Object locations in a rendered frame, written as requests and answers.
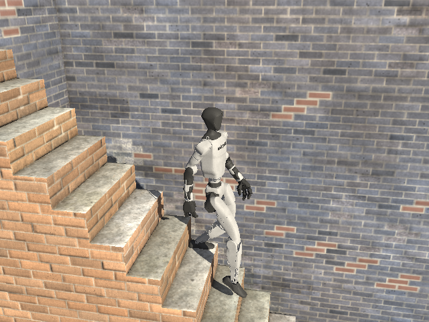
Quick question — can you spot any left robot shin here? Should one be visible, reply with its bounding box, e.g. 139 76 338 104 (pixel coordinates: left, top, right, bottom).
195 221 226 244

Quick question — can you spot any robot left hand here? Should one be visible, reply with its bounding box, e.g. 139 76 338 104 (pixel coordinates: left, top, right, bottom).
237 178 253 201

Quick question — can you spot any robot right forearm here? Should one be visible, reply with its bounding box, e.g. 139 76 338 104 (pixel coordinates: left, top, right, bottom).
183 167 194 202

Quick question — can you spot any robot left upper arm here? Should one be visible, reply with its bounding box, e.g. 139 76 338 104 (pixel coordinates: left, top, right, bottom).
217 130 229 160

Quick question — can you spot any robot left forearm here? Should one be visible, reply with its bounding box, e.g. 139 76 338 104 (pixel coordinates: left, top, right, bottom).
225 157 243 182

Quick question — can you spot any left robot thigh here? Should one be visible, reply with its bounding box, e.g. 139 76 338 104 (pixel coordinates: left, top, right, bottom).
219 182 236 229

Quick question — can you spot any robot right upper arm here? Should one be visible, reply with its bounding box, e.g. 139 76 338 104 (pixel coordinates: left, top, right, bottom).
185 140 212 174

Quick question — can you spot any robot right hand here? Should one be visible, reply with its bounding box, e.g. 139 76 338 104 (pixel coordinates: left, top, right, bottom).
183 201 198 218

